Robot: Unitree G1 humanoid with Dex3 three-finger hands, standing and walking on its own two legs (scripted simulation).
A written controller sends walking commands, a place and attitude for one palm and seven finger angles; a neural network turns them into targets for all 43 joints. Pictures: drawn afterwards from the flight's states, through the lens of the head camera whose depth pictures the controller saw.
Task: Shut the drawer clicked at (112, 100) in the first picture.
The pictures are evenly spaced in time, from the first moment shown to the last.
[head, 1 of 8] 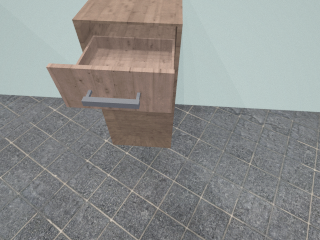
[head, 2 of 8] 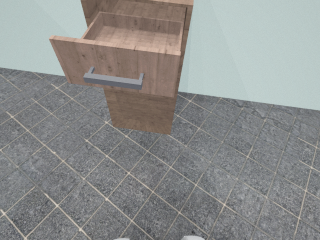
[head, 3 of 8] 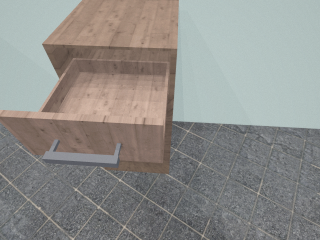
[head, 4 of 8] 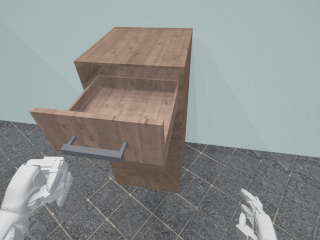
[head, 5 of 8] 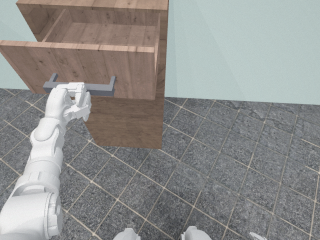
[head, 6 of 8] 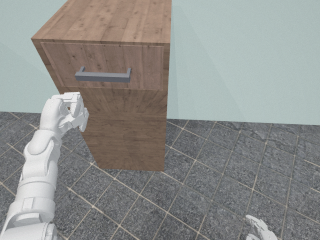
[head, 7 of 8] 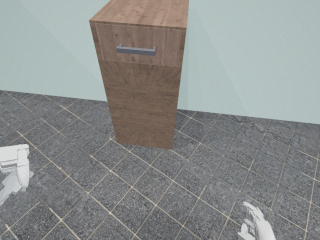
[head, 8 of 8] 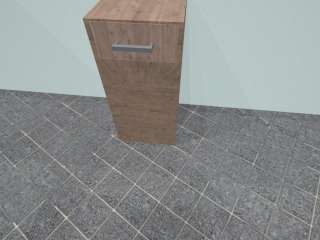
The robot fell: no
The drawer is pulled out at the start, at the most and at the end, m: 0.30 0.30 0.00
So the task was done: yes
